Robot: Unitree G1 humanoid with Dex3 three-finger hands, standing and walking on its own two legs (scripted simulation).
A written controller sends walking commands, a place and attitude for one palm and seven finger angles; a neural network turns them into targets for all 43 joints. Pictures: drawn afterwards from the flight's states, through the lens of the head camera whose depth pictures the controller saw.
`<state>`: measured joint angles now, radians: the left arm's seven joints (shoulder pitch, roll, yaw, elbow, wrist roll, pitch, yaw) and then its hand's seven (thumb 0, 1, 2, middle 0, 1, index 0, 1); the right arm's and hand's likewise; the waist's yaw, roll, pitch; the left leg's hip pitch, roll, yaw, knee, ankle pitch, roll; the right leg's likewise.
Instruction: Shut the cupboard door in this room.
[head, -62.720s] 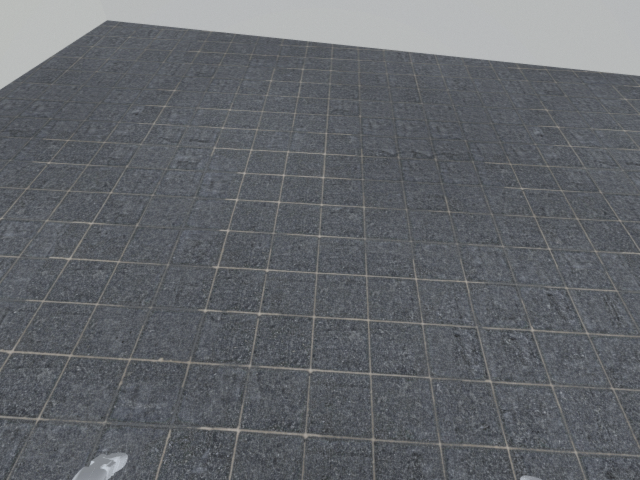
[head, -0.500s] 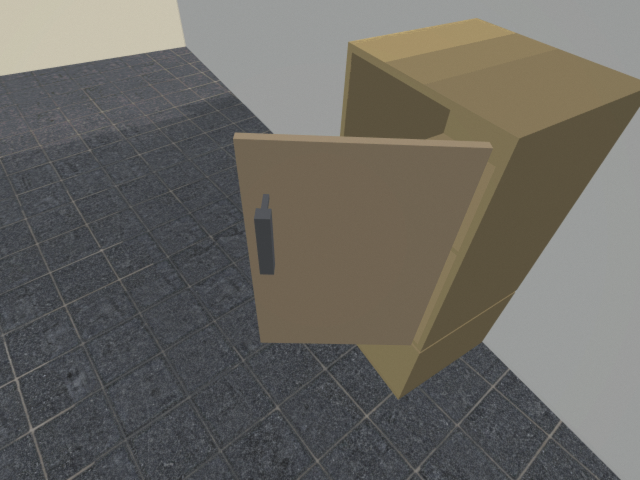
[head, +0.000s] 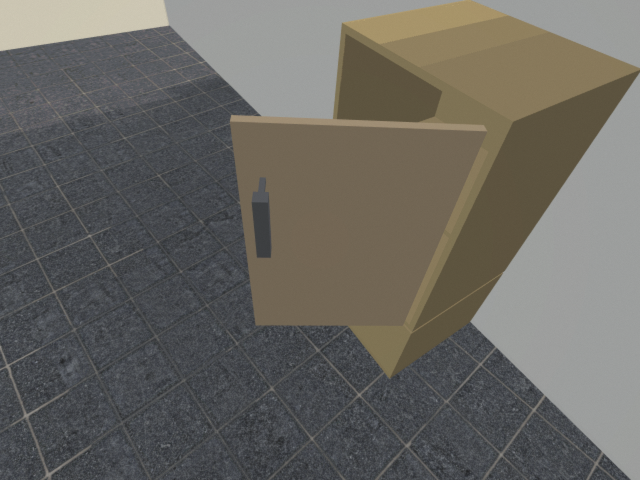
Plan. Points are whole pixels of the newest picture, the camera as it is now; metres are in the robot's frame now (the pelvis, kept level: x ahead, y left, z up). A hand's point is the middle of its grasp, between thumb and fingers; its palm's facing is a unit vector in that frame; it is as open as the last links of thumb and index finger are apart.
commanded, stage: shuffle to correct the standing spot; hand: left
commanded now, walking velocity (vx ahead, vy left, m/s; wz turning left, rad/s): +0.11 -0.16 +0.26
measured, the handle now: (263, 217) +0.52 +0.14 +0.00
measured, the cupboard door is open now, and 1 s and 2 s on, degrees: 58 58 58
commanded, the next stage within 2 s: come to a stop and stand still in 0.66 s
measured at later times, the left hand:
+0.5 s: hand out of the picture +0.01 +0.11 -0.18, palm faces +0.08 -0.99 -0.11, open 7.3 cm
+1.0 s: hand out of the picture +0.08 +0.03 -0.19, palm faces +0.14 -0.99 -0.09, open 7.3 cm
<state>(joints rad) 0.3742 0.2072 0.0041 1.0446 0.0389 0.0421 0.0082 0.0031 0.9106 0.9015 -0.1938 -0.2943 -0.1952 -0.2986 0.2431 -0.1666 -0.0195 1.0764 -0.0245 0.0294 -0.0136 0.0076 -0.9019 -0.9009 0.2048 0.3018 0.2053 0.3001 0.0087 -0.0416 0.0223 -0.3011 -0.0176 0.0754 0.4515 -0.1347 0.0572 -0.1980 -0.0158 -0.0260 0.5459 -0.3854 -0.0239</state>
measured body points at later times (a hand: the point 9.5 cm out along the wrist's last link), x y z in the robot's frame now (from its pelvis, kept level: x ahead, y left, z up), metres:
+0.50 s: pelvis +0.03 -0.04 +0.00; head +0.04 -0.02 +0.45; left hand +0.01 +0.17 -0.17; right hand +0.03 -0.25 -0.15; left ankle +0.04 +0.06 -0.74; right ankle +0.05 -0.18 -0.68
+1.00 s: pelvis +0.11 -0.12 +0.00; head +0.12 -0.08 +0.45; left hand +0.08 +0.08 -0.18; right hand +0.17 -0.35 -0.14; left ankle +0.11 -0.04 -0.74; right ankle +0.10 -0.23 -0.74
